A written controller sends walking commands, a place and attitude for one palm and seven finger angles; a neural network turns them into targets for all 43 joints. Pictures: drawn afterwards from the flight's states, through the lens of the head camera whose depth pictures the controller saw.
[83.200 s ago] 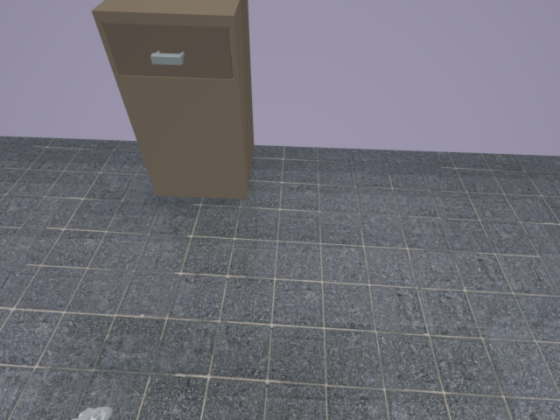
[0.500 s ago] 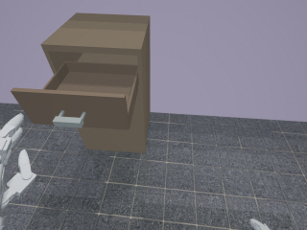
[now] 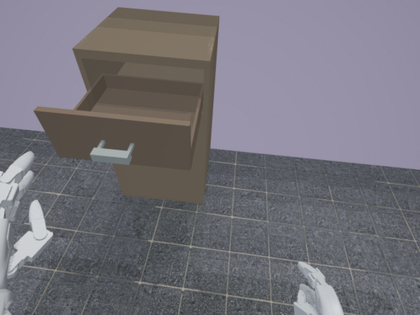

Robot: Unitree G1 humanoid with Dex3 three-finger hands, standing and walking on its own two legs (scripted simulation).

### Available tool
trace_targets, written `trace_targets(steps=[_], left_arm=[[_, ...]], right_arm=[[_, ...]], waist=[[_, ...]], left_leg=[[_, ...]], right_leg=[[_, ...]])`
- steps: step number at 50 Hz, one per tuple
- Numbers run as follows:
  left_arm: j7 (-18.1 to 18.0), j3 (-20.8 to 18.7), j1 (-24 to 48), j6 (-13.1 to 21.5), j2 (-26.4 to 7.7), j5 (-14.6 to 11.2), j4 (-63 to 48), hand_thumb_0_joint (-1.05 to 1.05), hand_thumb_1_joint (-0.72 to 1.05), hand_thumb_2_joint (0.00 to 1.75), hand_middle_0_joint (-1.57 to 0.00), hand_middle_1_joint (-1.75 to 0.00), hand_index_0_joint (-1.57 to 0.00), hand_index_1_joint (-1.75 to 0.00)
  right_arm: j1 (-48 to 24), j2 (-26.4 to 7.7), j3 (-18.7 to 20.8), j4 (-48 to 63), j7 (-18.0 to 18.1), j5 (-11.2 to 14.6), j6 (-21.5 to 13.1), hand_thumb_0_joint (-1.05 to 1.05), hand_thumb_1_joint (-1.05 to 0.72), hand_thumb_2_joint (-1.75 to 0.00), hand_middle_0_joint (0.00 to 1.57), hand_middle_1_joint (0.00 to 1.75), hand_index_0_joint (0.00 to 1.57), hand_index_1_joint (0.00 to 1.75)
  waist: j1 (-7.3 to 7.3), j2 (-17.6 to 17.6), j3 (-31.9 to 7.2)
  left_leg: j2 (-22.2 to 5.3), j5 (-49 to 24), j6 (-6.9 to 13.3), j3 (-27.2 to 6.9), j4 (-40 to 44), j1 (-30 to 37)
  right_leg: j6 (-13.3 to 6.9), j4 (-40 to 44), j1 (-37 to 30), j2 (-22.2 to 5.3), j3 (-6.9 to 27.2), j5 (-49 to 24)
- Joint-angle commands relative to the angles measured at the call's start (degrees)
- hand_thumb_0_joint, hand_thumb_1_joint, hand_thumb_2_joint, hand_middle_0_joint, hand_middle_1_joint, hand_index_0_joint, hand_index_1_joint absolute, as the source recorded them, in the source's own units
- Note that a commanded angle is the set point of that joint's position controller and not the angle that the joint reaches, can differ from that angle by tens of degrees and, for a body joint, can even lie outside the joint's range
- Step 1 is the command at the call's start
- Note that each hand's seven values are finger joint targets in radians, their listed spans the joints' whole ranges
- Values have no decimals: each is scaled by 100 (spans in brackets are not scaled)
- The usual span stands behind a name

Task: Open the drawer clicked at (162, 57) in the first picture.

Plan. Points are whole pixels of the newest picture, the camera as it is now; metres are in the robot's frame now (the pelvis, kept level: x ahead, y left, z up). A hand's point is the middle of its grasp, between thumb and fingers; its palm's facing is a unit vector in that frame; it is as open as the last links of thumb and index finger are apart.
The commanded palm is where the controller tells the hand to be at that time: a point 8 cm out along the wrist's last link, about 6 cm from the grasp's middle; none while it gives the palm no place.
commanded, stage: stop stepping back and stand still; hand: left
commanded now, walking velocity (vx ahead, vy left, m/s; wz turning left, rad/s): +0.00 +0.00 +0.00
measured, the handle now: (114, 150) +0.53 +0.30 -0.04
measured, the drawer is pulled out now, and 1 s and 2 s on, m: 0.30 0.30 0.30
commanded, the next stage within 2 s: let the arm hang, fingers relaxed in 0.26 s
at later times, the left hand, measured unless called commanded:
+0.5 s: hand (81, 292) +0.17 +0.25 -0.04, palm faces +0.09 -0.90 -0.44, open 7.4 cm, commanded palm none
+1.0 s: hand out of the picture -0.06 +0.20 -0.16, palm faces +0.00 -0.96 -0.28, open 7.3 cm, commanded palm none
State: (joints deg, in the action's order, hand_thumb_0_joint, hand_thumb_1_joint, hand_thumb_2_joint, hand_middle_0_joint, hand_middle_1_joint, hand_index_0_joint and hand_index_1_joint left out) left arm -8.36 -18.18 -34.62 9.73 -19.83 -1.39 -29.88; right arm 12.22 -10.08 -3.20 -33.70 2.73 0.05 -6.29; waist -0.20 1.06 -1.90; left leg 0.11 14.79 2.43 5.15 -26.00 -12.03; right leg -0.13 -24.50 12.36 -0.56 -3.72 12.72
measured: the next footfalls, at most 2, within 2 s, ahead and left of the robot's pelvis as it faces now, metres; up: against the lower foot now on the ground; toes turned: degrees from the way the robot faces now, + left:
none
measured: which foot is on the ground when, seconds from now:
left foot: down 0.00-1.00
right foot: down 0.00-1.00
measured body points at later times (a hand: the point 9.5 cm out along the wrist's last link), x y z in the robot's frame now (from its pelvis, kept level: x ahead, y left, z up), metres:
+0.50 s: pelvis -0.02 +0.01 -0.01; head -0.02 -0.01 +0.44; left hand +0.16 +0.29 -0.01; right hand +0.14 -0.25 -0.12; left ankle -0.01 +0.09 -0.74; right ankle +0.00 -0.12 -0.74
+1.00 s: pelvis -0.03 -0.02 +0.00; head -0.01 -0.03 +0.45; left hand -0.06 +0.25 -0.14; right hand -0.05 -0.26 -0.16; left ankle -0.01 +0.09 -0.74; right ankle +0.00 -0.12 -0.74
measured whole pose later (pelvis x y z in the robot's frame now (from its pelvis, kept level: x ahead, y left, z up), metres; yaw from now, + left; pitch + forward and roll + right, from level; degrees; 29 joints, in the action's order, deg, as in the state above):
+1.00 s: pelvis -0.03 -0.02 +0.00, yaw +1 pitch -2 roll +0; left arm -0.7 -0.3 -18.5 -1.0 -14.1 0.9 63.3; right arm 18.0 -12.0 0.3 -62.2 0.7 -0.8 1.7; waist 0.1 -1.2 3.8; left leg -0.8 11.0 1.1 4.2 -23.8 -11.0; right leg -2.1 -22.5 11.1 0.5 -4.7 9.6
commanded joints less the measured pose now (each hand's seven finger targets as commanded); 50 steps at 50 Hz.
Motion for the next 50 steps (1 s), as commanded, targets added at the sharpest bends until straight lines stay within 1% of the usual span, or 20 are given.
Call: trace_targets(steps=[1, 3, 13, 17, 18, 19, 20, 21, 22, 24, 26, 28, 31, 32, 34, 35, 37, 39, 40, 50], left_arm=[[-149, -722, 145, 402, -1026, -45, -1624, 0, 90, 90, -20, -30, -20, -30], [-147, -723, 27, 405, -983, -48, -1604, 0, 90, 90, -20, -30, -20, -30], [-123, -779, -282, 485, -919, -92, -1422, 0, 90, 90, -20, -30, -20, -30], [-127, -788, -282, 521, -951, -86, -1537, 0, 90, 90, -20, -30, -20, -30], [622, 1346, 689, -350, -297, 486, 3332, 0, 90, 90, -20, -30, -20, -30], [728, 1143, 707, -826, -238, 414, 3579, 0, 90, 90, -20, -30, -20, -30], [746, 1226, 682, -942, -102, 403, 3540, 0, 90, 90, -20, -30, -20, -30], [754, 1238, 835, -946, -23, 367, 3716, 0, 90, 90, -20, -30, -20, -30], [776, 1245, 955, -936, -57, 365, 3970, 0, 90, 90, -20, -30, -20, -30], [791, 1296, 1158, -957, -215, 387, 4612, 0, 90, 90, -20, -30, -20, -30], [792, 1332, 1442, -984, -395, 389, 5321, 0, 90, 90, -20, -30, -20, -30], [786, 1417, 1689, -1014, -499, 360, 6004, 0, 90, 90, -20, -30, -20, -30], [767, 1569, 1806, -1035, -401, 303, 6834, 0, 90, 90, -20, -30, -20, -30], [768, 1600, 1780, -1027, -388, 292, 7088, 0, 90, 90, -20, -30, -20, -30], [769, 1640, 1685, -991, -355, 266, 7542, 0, 90, 90, -20, -30, -20, -30], [755, 1639, 1664, -975, -348, 265, 7732, 0, 90, 90, -20, -30, -20, -30], [756, 1640, 1612, -964, -257, 241, 8060, 0, 90, 90, -20, -30, -20, -30], [755, 1652, 1606, -942, -239, 221, 8321, 0, 90, 90, -20, -30, -20, -30], [744, 1648, 1587, -920, -233, 219, 8422, 0, 90, 90, -20, -30, -20, -30], [674, 1690, 1644, -921, -94, 203, 9095, 0, 90, 90, -20, -30, -20, -30]], right_arm=[[-505, -847, 367, 927, 107, 14, -322, 0, -90, -90, 20, 30, 20, 30], [-469, -841, 369, 937, 92, 13, -311, 0, -90, -90, 20, 30, 20, 30], [-465, -885, 440, 930, 119, 39, -251, 0, -90, -90, 20, 30, 20, 30], [-486, -887, 450, 934, 135, 28, -251, 0, -90, -90, 20, 30, 20, 30], [-723, -1940, 827, -549, -340, 18, -520, 0, -90, -90, 20, 30, 20, 30], [-181, -1622, 816, -598, -330, 11, -106, 0, -90, -90, 20, 30, 20, 30], [-83, -1540, 802, -509, -291, -2, -17, 0, -90, -90, 20, 30, 20, 30], [-36, -1470, 747, -510, -280, -22, 71, 0, -90, -90, 20, 30, 20, 30], [-58, -1450, 682, -484, -275, -41, 156, 0, -90, -90, 20, 30, 20, 30], [-185, -1517, 620, -550, -258, -90, 248, 0, -90, -90, 20, 30, 20, 30], [-224, -1519, 625, -662, -261, -124, 345, 0, -90, -90, 20, 30, 20, 30], [-249, -1472, 576, -874, -249, -134, 448, 0, -90, -90, 20, 30, 20, 30], [-170, -1281, 488, -1235, -260, -131, 541, 0, -90, -90, 20, 30, 20, 30], [-127, -1247, 467, -1347, -256, -119, 560, 0, -90, -90, 20, 30, 20, 30], [-25, -1179, 454, -1572, -245, -104, 586, 0, -90, -90, 20, 30, 20, 30], [77, -1126, 462, -1653, -237, -85, 610, 0, -90, -90, 20, 30, 20, 30], [256, -1057, 466, -1859, -212, -95, 631, 0, -90, -90, 20, 30, 20, 30], [397, -1032, 471, -2048, -196, -86, 637, 0, -90, -90, 20, 30, 20, 30], [476, -1043, 500, -2092, -185, -74, 643, 0, -90, -90, 20, 30, 20, 30], [814, -897, 495, -2674, -140, -77, 674, 0, -90, -90, 20, 30, 20, 30]], waist=[[65, -576, -355], [60, -731, -362], [72, -431, -352], [71, -523, -355], [353, -448, 447], [269, -372, -56], [273, -303, -100], [234, -186, -277], [176, -25, -317], [76, 649, -312], [37, 794, -167], [57, 590, 53], [41, -375, 384], [35, -554, 430], [13, -757, 416], [23, -644, 460], [34, -862, 370], [43, -748, 294], [51, -487, 251], [77, 14, 718]], left_leg=[[-611, -876, -141, -754, 709, -503], [-616, -974, -188, -766, 734, -555], [-631, -963, -219, -795, 695, -595], [-613, -751, -199, -763, 695, -571], [-634, -1502, -71, -820, -207, -783], [-697, -1780, -117, -763, -144, -316], [-782, -2097, -72, -756, -186, -121], [-887, -1961, 84, -972, -108, -313], [-915, -1879, 178, -1082, -26, -410], [-848, -1525, 198, -1073, -26, -553], [-652, -1061, 139, -975, -15, -540], [-497, -489, 77, -897, 65, -447], [-569, 42, 50, -961, 495, -429], [-574, 296, 34, -976, 631, -507], [-525, 550, -4, -919, 722, -481], [-542, 542, -13, -938, 719, -411], [-558, 657, -13, -919, 771, -360], [-566, 571, -15, -915, 781, -280], [-605, 423, -3, -931, 735, -161], [-628, 149, 11, -820, 813, -19]], right_leg=[[5, 33, -693, -181, 358, -1205], [-1, -31, -736, -149, 285, -1176], [10, -18, -736, -203, 263, -1214], [6, 12, -685, -232, 310, -1114], [-52, -557, 482, -535, 227, -1389], [-90, -422, 559, -491, 529, -1048], [-54, -485, 659, -391, 418, -881], [-83, -745, 548, -289, 343, -435], [-86, -831, 431, -244, 369, -285], [-133, -616, 53, -292, 499, -459], [-234, -353, 0, -481, 714, -628], [-298, -25, 124, -617, 945, -357], [-253, 235, 209, -497, 896, 363], [-240, 298, 120, -471, 890, 434], [-269, 468, 13, -489, 924, 474], [-280, 563, 22, -507, 903, 515], [-295, 673, -57, -513, 898, 552], [-315, 745, -114, -544, 877, 545], [-321, 790, -122, -535, 866, 496], [-321, 956, 145, -536, 819, 645]])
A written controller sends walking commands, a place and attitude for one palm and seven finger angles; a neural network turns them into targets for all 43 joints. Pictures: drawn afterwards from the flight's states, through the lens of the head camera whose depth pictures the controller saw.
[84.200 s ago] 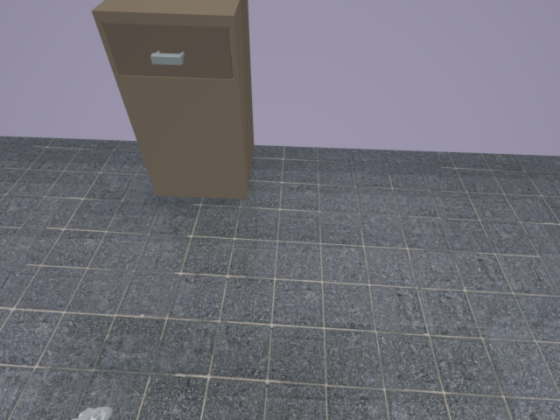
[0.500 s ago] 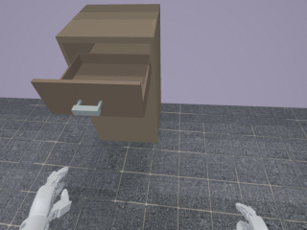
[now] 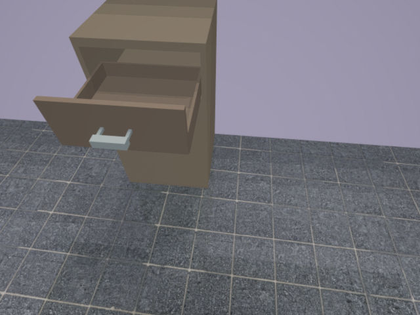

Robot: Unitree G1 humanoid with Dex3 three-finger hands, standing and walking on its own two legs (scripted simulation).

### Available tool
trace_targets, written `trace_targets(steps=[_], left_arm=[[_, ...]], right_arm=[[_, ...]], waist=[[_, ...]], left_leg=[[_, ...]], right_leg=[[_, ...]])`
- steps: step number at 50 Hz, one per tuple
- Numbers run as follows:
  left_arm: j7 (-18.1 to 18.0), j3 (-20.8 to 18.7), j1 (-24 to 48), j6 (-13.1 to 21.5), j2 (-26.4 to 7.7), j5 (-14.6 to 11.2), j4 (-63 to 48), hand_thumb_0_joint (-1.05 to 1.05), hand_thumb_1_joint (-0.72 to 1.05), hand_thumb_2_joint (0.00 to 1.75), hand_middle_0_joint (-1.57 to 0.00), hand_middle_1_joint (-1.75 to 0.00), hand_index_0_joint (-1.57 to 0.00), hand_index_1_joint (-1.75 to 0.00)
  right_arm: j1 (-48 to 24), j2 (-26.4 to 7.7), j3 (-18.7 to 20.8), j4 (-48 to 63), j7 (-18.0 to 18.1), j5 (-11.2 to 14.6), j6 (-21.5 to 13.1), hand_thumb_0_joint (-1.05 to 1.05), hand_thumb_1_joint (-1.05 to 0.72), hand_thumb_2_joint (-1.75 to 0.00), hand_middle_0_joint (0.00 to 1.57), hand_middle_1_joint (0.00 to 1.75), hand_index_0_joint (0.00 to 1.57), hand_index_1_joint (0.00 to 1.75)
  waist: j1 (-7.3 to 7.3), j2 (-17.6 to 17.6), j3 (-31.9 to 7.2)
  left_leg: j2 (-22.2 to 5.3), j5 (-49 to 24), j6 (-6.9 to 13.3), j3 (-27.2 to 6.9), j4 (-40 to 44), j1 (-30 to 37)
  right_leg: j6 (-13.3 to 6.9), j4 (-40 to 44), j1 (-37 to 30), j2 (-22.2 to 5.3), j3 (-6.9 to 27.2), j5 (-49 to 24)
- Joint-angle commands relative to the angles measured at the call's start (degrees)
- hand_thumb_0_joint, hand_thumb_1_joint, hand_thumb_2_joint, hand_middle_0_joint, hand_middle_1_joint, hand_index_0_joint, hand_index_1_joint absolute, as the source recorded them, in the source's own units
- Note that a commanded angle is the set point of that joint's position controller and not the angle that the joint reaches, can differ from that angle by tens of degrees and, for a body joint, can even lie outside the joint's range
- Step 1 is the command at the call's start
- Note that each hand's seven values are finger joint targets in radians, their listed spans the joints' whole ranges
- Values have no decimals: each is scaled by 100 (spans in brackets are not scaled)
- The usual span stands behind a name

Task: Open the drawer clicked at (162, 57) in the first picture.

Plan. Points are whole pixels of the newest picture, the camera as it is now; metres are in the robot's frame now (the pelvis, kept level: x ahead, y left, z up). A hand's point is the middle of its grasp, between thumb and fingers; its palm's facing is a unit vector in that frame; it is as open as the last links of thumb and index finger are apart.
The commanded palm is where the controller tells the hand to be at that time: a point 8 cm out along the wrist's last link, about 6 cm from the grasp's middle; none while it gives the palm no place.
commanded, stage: let the arm hang, fingers relaxed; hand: left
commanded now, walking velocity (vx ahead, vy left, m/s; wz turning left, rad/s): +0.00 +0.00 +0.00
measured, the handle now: (112, 136) +0.57 +0.32 -0.04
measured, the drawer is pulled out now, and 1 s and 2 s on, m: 0.30 0.30 0.30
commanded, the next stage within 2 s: look to check the result in 0.46 s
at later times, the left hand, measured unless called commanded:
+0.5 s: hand out of the picture +0.06 +0.18 -0.17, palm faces -0.02 -0.98 -0.22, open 7.4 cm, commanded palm none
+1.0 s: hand out of the picture +0.06 +0.19 -0.17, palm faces +0.00 -0.96 -0.27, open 7.4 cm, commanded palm none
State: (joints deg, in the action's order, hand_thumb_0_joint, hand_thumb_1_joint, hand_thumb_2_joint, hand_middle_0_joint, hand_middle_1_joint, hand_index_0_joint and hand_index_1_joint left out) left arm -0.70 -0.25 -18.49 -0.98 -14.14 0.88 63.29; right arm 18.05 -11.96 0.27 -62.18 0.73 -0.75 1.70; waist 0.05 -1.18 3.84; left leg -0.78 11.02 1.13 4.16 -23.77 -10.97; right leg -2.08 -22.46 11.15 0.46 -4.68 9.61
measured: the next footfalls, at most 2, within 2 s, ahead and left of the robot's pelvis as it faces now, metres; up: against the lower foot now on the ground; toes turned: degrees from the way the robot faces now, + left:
none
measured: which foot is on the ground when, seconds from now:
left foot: down 0.00-1.00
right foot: down 0.00-1.00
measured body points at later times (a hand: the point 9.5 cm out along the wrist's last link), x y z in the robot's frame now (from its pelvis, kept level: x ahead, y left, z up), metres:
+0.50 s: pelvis +0.02 -0.01 +0.00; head +0.03 -0.01 +0.45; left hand +0.06 +0.23 -0.15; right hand +0.01 -0.25 -0.16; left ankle +0.02 +0.11 -0.74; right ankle +0.03 -0.10 -0.74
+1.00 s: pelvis +0.03 -0.01 +0.00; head +0.04 -0.02 +0.45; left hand +0.06 +0.24 -0.14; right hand +0.05 -0.26 -0.16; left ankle +0.02 +0.11 -0.74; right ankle +0.03 -0.10 -0.74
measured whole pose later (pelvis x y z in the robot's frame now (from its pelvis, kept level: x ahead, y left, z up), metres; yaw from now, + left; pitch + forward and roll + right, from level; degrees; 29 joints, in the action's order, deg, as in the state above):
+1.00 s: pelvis +0.03 -0.01 +0.00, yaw +0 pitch -2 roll +0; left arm -1.4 -0.6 -12.6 0.8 -12.6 0.8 64.8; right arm 12.8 -11.7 0.5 -64.2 1.3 -0.7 0.6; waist 0.4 -1.0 3.1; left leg -1.6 11.7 -0.3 4.1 -19.4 -5.7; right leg -2.9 -19.1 6.5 1.6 -4.5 10.8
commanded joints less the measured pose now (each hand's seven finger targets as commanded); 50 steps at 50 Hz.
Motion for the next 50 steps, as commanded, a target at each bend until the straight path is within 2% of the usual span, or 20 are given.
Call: trace_targets(steps=[1, 7, 12, 18, 20, 23, 26, 28, 36, 38, 47, 50], left_arm=[[-95, -109, 88, 148, -670, -25, -209, 0, 90, 90, -20, -30, -20, -30], [-117, -123, 210, 155, -637, -21, -166, 0, 90, 90, -20, -30, -20, -30], [-130, -134, 287, 194, -616, -23, -156, 0, 90, 90, -20, -30, -20, -30], [-127, -151, 373, 206, -573, -21, -154, 0, 90, 90, -20, -30, -20, -30], [-132, -155, 348, 219, -588, -22, -156, 0, 90, 90, -20, -30, -20, -30], [-127, -161, 413, 228, -577, -30, -147, 0, 90, 90, -20, -30, -20, -30], [-127, -165, 405, 237, -573, -27, -118, 0, 90, 90, -20, -30, -20, -30], [-124, -163, 417, 238, -572, -35, -103, 0, 90, 90, -20, -30, -20, -30], [-138, -155, 373, 251, -572, -38, -46, 0, 90, 90, -20, -30, -20, -30], [-136, -159, 373, 254, -603, -41, -39, 0, 90, 90, -20, -30, -20, -30], [-146, -160, 423, 260, -673, -34, -43, 0, 90, 90, -20, -30, -20, -30], [-145, -168, 403, 263, -690, -29, -62, 0, 90, 90, -20, -30, -20, -30]], right_arm=[[276, -676, 137, 137, 57, 2, -135, 0, -90, -90, 20, 30, 20, 30], [227, -587, 118, 0, 50, -7, -144, 0, -90, -90, 20, 30, 20, 30], [133, -548, 115, -34, 58, -8, -180, 0, -90, -90, 20, 30, 20, 30], [46, -537, 120, -46, 72, -9, -196, 0, -90, -90, 20, 30, 20, 30], [21, -549, 136, -34, 77, 6, -197, 0, -90, -90, 20, 30, 20, 30], [-5, -570, 129, -54, 86, -4, -204, 0, -90, -90, 20, 30, 20, 30], [23, -566, 132, -44, 91, 0, -209, 0, -90, -90, 20, 30, 20, 30], [-12, -589, 132, -54, 96, 1, -209, 0, -90, -90, 20, 30, 20, 30], [-38, -644, 143, -59, 121, 11, -205, 0, -90, -90, 20, 30, 20, 30], [-54, -666, 144, -55, 120, 12, -203, 0, -90, -90, 20, 30, 20, 30], [-160, -722, 153, -59, 114, 11, -192, 0, -90, -90, 20, 30, 20, 30], [-207, -748, 164, -29, 109, 18, -182, 0, -90, -90, 20, 30, 20, 30]], waist=[[66, 288, 134], [53, 336, 215], [36, 199, 131], [32, 10, 119], [26, 180, 55], [48, -46, -25], [51, 55, -135], [52, -35, -97], [73, 15, -170], [70, 132, -144], [72, 91, -55], [64, 188, -10]], left_leg=[[-538, 479, 145, -711, 613, -144], [-516, 271, 125, -657, 647, -133], [-548, -98, 95, -637, 680, -49], [-555, -131, 55, -619, 736, -5], [-572, -224, 54, -623, 711, 81], [-571, -237, 28, -597, 712, 111], [-592, -329, 33, -604, 703, 194], [-583, -368, 22, -604, 704, 193], [-626, -600, 26, -584, 668, 360], [-625, -626, 21, -568, 672, 379], [-630, -634, 21, -564, 696, 408], [-620, -546, 25, -569, 691, 438]], right_leg=[[-116, 751, 212, -657, 907, 923], [-82, 737, 176, -653, 891, 749], [-72, 666, -15, -655, 851, 185], [-70, 691, -104, -656, 863, 63], [-70, 693, -129, -654, 840, -36], [-80, 717, -216, -673, 870, -115], [-77, 718, -292, -683, 831, -214], [-82, 722, -296, -685, 845, -287], [-81, 687, -367, -700, 803, -706], [-73, 691, -376, -710, 783, -798], [-57, 725, -362, -705, 806, -848], [-42, 776, -293, -694, 835, -729]])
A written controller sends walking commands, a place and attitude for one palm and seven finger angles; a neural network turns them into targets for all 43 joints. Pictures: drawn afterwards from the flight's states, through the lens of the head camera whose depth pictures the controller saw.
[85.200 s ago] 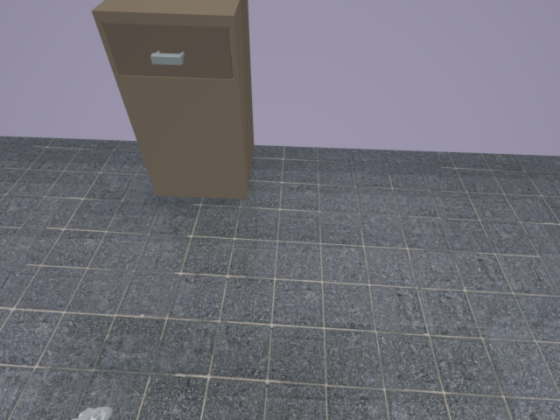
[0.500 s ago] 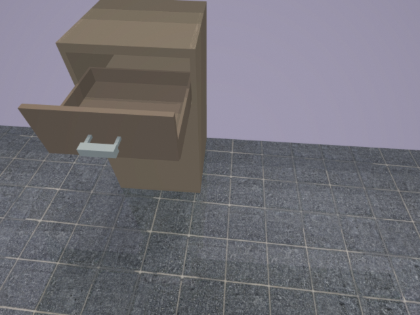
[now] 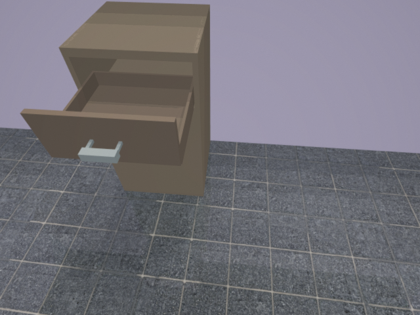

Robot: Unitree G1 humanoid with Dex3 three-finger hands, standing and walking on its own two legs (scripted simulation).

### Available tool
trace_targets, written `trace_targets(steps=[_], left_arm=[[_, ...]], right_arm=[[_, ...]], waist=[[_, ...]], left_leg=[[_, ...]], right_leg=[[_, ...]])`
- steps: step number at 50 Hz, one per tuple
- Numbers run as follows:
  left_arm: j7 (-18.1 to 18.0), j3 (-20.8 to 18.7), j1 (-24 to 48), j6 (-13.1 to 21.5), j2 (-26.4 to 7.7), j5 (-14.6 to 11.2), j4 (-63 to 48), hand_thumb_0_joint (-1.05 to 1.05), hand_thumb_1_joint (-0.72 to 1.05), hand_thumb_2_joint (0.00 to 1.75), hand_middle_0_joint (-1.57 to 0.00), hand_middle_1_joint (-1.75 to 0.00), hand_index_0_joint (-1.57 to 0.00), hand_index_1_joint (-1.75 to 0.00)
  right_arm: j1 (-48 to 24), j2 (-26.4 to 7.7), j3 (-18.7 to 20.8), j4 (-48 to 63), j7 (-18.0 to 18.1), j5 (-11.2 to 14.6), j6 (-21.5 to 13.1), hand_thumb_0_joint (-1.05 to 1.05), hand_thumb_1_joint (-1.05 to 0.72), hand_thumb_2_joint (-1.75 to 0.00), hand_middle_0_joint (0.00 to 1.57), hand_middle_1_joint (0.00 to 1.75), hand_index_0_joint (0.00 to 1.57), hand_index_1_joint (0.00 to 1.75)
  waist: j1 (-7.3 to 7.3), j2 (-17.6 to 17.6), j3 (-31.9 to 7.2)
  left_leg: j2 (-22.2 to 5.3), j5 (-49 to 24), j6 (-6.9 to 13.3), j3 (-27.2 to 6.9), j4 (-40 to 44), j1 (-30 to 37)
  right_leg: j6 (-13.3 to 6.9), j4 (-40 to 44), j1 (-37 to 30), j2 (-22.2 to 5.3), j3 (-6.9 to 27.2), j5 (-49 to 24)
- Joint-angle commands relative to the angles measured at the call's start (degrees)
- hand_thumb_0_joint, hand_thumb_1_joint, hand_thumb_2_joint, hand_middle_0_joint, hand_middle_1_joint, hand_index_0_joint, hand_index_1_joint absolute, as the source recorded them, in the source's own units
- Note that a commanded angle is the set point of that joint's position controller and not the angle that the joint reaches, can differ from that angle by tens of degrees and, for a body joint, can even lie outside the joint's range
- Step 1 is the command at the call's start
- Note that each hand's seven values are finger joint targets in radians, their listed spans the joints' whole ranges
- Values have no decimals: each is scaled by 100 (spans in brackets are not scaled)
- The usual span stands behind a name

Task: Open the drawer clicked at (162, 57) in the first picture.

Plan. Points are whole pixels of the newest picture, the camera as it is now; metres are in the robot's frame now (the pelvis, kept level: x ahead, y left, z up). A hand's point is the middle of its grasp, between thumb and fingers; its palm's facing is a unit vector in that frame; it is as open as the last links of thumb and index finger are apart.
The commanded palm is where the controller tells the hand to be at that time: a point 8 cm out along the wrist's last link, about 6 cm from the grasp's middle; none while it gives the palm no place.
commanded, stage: look to check the result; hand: left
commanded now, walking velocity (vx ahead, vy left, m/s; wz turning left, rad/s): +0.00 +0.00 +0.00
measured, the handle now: (102, 149) +0.53 +0.34 -0.05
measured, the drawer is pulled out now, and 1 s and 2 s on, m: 0.30 0.30 0.30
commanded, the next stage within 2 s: stand and wait in 0.02 s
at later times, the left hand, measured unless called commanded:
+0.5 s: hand out of the picture +0.04 +0.21 -0.17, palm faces -0.01 -0.96 -0.27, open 7.4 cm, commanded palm none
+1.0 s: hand out of the picture +0.06 +0.22 -0.16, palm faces -0.01 -0.96 -0.29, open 7.4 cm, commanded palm none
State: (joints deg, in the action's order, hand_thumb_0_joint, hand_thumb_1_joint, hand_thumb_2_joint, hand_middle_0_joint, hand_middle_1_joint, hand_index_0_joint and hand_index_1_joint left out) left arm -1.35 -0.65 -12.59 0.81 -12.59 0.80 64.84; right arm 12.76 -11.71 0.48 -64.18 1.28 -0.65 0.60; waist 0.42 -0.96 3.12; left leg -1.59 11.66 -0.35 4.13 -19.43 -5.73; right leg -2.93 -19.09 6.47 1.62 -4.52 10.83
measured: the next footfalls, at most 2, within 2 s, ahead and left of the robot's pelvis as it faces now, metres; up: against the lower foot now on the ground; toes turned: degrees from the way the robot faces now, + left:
none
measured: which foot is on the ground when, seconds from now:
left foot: down 0.00-1.00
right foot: down 0.00-1.00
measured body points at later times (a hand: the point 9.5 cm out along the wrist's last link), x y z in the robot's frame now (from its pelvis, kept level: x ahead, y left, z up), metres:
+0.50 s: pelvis +0.01 +0.00 +0.00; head +0.02 -0.01 +0.45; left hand +0.04 +0.26 -0.15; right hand +0.01 -0.25 -0.16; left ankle -0.01 +0.12 -0.75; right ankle +0.00 -0.08 -0.75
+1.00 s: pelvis +0.01 +0.00 +0.00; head +0.03 -0.01 +0.45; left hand +0.07 +0.27 -0.14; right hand +0.05 -0.26 -0.15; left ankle -0.01 +0.12 -0.75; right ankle +0.00 -0.08 -0.75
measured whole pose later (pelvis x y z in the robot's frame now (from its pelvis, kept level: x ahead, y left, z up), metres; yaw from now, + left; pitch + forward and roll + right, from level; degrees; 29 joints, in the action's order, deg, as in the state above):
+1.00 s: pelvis +0.01 +0.00 +0.00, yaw +0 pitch -1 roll +0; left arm -0.9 -1.0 -9.5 1.1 -14.6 0.8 64.4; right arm 10.4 -14.4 0.6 -64.2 1.1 -0.7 0.5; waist 0.6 -0.7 3.3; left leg -1.6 12.0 -0.6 4.1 -17.9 -4.5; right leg -2.9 -17.8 5.4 1.8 -4.4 11.3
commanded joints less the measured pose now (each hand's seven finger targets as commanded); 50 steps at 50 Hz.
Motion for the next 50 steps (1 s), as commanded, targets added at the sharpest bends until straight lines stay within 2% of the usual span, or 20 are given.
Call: trace_targets(steps=[1, 2, 5, 9, 14, 21, 26, 28, 40, 41, 50], left_arm=[[-79, -123, -143, 86, -842, -23, -210, 0, 90, 90, -20, -30, -20, -30], [-78, -133, -118, 83, -851, -24, -223, 0, 90, 90, -20, -30, -20, -30], [-70, -132, -122, 83, -854, -20, -230, 0, 90, 90, -20, -30, -20, -30], [-61, -148, -55, 96, -907, -28, -242, 0, 90, 90, -20, -30, -20, -30], [-60, -156, -8, 99, -947, -32, -243, 0, 90, 90, -20, -30, -20, -30], [-62, -163, 23, 91, -949, -28, -243, 0, 90, 90, -20, -30, -20, -30], [-54, -159, 68, 87, -968, -29, -251, 0, 90, 90, -20, -30, -20, -30], [-51, -166, 92, 93, -1019, -32, -254, 0, 90, 90, -20, -30, -20, -30], [-55, -191, 156, 115, -1106, -22, -294, 0, 90, 90, -20, -30, -20, -30], [-55, -187, 182, 114, -1113, -25, -284, 0, 90, 90, -20, -30, -20, -30], [-50, -210, 262, 130, -1222, -19, -319, 0, 90, 90, -20, -30, -20, -30]], right_arm=[[326, -784, 137, 156, 54, -2, -75, 0, -90, -90, 20, 30, 20, 30], [319, -776, 136, 151, 49, -4, -75, 0, -90, -90, 20, 30, 20, 30], [275, -783, 143, 172, 41, 2, -68, 0, -90, -90, 20, 30, 20, 30], [241, -834, 136, 161, 40, -8, -95, 0, -90, -90, 20, 30, 20, 30], [232, -875, 131, 155, 50, -4, -102, 0, -90, -90, 20, 30, 20, 30], [242, -886, 138, 150, 54, -4, -93, 0, -90, -90, 20, 30, 20, 30], [208, -928, 141, 157, 45, -9, -98, 0, -90, -90, 20, 30, 20, 30], [189, -944, 140, 157, 44, -2, -107, 0, -90, -90, 20, 30, 20, 30], [58, -1066, 163, 208, 47, 1, -115, 0, -90, -90, 20, 30, 20, 30], [48, -1072, 159, 199, 48, -2, -121, 0, -90, -90, 20, 30, 20, 30], [-96, -1186, 176, 254, 42, 2, -117, 0, -90, -90, 20, 30, 20, 30]], waist=[[43, 119, 29], [33, 7, 48], [29, 75, 76], [25, 26, -76], [17, 6, -83], [27, 95, -42], [22, -13, -77], [19, 82, -113], [20, 142, -190], [25, 49, -241], [25, 63, -248]], left_leg=[[-546, -610, 168, -572, 271, -86], [-532, -568, 161, -575, 281, -131], [-540, -451, 159, -589, 300, -120], [-544, -614, 150, -581, 303, -95], [-556, -702, 142, -580, 309, -97], [-573, -660, 146, -586, 329, -81], [-580, -617, 156, -611, 352, -65], [-580, -696, 154, -615, 360, -51], [-603, -926, 159, -615, 322, 57], [-607, -999, 156, -601, 313, 75], [-609, -1037, 150, -610, 306, 139]], right_leg=[[39, 441, 136, -818, 809, -840], [36, 460, 105, -824, 829, -792], [32, 497, 181, -802, 838, -563], [21, 449, 37, -837, 831, -804], [18, 422, -26, -838, 819, -983], [20, 449, 7, -833, 807, -895], [12, 461, 15, -831, 824, -733], [14, 433, -30, -837, 823, -885], [13, 386, -65, -846, 814, -1209], [17, 371, -120, -872, 796, -1310], [16, 401, -121, -873, 835, -1414]])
